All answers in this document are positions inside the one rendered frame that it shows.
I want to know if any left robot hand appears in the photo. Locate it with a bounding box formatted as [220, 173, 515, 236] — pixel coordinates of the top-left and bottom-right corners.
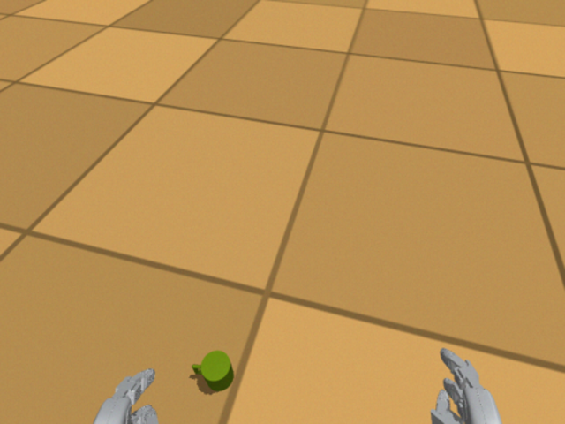
[93, 368, 159, 424]

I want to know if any mug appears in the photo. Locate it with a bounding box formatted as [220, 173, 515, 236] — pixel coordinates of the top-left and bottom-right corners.
[192, 351, 234, 391]

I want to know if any right robot hand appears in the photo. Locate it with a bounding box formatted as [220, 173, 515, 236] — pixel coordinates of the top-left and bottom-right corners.
[431, 348, 502, 424]

